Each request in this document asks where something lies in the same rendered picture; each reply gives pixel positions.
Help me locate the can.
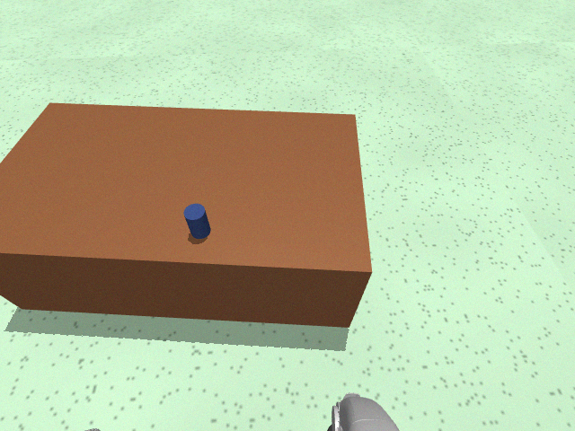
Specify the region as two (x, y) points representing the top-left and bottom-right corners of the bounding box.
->
(183, 204), (211, 239)

